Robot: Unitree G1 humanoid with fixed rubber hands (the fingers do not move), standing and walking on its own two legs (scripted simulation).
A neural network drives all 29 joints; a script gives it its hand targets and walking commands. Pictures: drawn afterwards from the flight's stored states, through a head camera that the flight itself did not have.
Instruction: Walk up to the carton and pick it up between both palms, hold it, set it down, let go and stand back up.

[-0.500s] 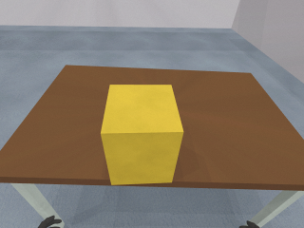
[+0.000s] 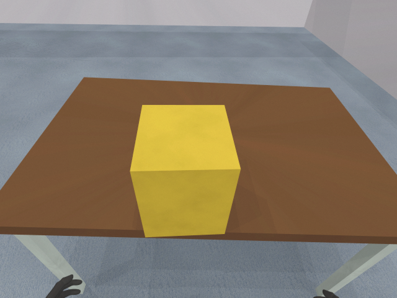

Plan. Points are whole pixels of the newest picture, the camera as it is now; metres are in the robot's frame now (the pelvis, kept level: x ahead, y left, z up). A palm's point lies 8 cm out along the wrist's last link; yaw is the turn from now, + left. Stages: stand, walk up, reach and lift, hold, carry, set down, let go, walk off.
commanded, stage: stand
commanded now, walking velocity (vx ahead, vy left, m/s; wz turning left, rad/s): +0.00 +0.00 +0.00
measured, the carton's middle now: (184, 171) +0.42 +0.04 +0.02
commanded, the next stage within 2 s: none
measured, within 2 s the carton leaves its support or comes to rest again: neither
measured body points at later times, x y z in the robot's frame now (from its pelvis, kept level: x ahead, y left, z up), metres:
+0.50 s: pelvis +0.00 +0.00 +0.00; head -0.02 +0.01 +0.45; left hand +0.14 +0.29 -0.09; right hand +0.12 -0.29 -0.10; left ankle +0.03 +0.13 -0.73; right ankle +0.03 -0.11 -0.73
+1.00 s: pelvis +0.00 +0.00 +0.00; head -0.02 +0.01 +0.45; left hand +0.14 +0.29 -0.09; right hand +0.12 -0.29 -0.10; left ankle +0.03 +0.13 -0.73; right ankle +0.03 -0.11 -0.73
